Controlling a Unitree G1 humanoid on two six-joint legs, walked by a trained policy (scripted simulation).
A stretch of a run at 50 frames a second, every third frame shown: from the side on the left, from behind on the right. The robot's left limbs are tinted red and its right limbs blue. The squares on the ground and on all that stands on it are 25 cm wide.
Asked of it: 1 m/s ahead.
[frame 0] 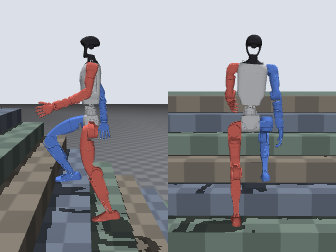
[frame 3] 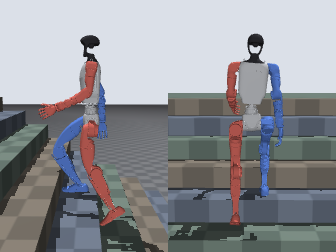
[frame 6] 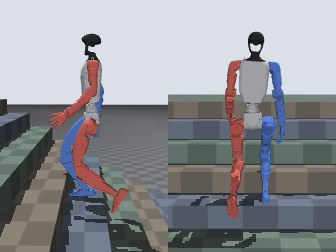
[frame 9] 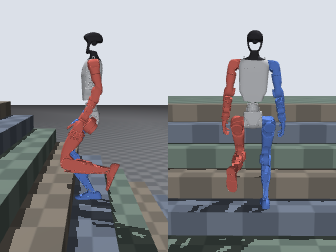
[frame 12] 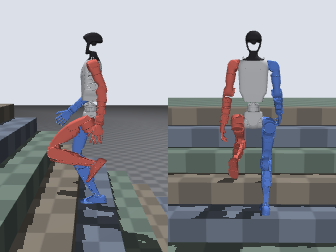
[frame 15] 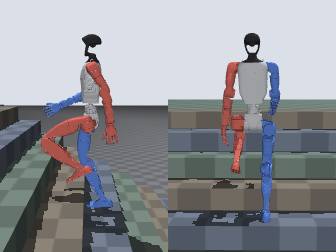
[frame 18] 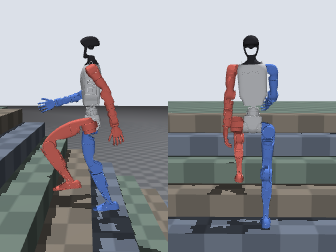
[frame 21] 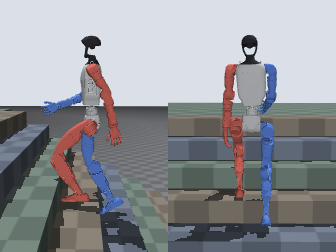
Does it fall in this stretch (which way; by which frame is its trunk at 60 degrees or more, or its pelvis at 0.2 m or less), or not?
no
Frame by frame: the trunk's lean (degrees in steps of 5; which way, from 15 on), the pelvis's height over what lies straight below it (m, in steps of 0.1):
0: 5, 0.8
3: 5, 0.6
6: 5, 0.7
9: 5, 0.7
12: 5, 0.7
15: 0, 0.8
18: 5, 0.8
21: 5, 0.6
